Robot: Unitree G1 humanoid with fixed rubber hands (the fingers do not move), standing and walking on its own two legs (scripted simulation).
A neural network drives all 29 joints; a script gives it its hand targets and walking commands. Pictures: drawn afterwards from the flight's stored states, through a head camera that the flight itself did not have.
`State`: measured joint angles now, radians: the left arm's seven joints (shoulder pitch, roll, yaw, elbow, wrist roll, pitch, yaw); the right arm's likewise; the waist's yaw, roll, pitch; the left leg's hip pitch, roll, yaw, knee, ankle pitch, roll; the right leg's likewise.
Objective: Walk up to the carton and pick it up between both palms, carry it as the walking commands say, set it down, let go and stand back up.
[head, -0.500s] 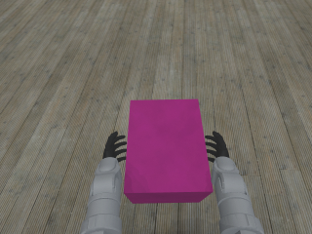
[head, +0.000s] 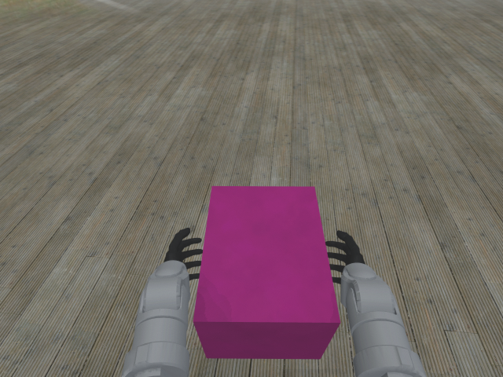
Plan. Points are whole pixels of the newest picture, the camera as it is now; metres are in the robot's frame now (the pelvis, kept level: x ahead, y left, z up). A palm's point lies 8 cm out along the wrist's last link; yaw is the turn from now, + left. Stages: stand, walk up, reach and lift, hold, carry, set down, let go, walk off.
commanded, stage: reach and lift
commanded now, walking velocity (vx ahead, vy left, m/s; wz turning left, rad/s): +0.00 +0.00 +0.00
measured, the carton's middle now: (263, 268) +0.37 +0.01 -0.05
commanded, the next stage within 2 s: hold in 1.44 s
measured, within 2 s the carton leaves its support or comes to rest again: neither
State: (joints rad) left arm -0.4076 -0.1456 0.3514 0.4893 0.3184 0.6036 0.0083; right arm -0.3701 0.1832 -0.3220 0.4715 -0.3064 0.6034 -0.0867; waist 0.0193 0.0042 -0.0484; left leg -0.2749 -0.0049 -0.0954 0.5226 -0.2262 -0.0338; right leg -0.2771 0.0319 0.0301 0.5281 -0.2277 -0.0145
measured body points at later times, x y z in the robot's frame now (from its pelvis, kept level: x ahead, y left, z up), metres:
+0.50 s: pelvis +0.01 +0.00 +0.01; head -0.05 +0.00 +0.46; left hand +0.32 +0.15 +0.05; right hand +0.31 -0.15 +0.05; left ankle +0.04 +0.14 -0.73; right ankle +0.03 -0.11 -0.73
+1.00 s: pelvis +0.02 +0.02 +0.01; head -0.03 +0.02 +0.46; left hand +0.33 +0.15 +0.06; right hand +0.31 -0.15 +0.04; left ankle +0.04 +0.14 -0.73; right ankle +0.04 -0.11 -0.73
